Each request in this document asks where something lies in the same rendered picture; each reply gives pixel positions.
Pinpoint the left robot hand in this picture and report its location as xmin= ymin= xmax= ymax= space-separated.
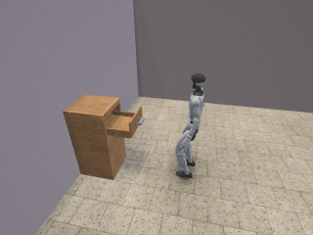
xmin=178 ymin=139 xmax=190 ymax=153

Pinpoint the robot left forearm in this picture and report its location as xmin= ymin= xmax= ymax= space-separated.
xmin=186 ymin=118 xmax=200 ymax=141

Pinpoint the robot right thigh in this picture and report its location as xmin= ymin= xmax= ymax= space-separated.
xmin=182 ymin=120 xmax=191 ymax=144

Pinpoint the robot left upper arm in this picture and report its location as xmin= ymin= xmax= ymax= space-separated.
xmin=191 ymin=97 xmax=201 ymax=123

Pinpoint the handle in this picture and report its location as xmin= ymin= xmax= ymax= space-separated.
xmin=136 ymin=117 xmax=145 ymax=125

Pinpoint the robot thigh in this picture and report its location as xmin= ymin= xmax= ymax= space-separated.
xmin=182 ymin=120 xmax=191 ymax=144
xmin=175 ymin=130 xmax=196 ymax=157

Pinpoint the cabinet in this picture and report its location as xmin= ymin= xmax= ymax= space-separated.
xmin=63 ymin=94 xmax=126 ymax=180

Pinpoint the robot left thigh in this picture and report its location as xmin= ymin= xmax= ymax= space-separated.
xmin=175 ymin=130 xmax=196 ymax=157

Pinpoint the drawer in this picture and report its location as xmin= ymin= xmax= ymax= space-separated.
xmin=105 ymin=106 xmax=143 ymax=139

